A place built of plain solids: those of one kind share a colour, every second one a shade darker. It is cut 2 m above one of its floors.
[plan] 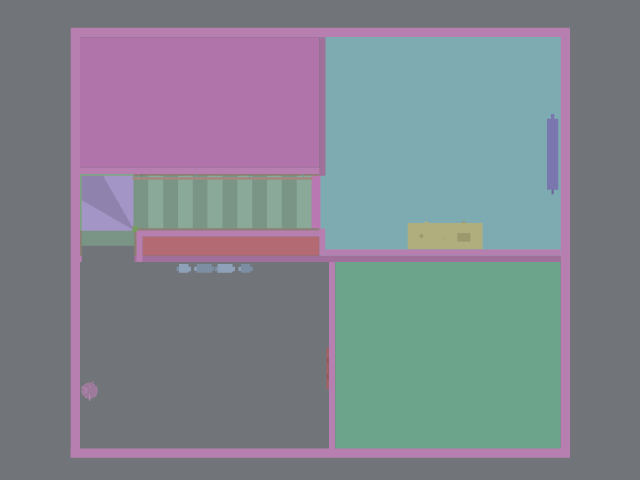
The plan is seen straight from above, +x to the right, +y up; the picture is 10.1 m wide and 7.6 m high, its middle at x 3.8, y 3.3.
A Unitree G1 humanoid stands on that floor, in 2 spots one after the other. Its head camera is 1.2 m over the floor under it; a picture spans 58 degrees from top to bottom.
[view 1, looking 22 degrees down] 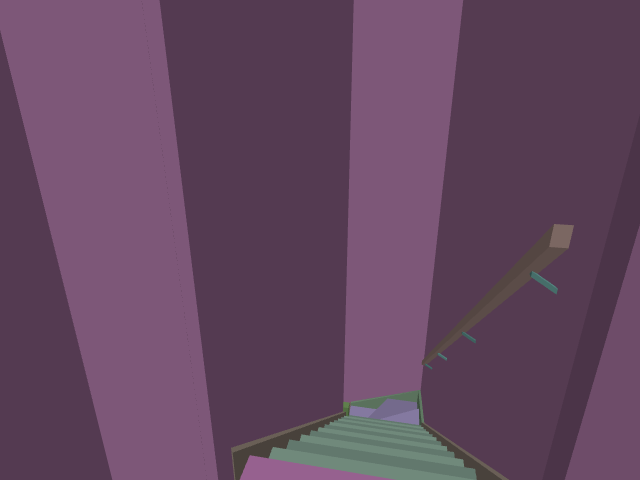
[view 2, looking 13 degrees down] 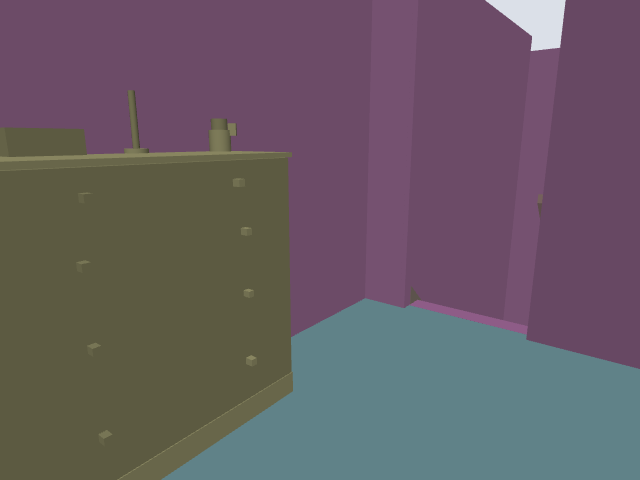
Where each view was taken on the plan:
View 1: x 4.67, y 3.92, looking -169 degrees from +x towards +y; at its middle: wall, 2.64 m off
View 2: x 6.61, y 4.83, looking -142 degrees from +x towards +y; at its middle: wall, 2.80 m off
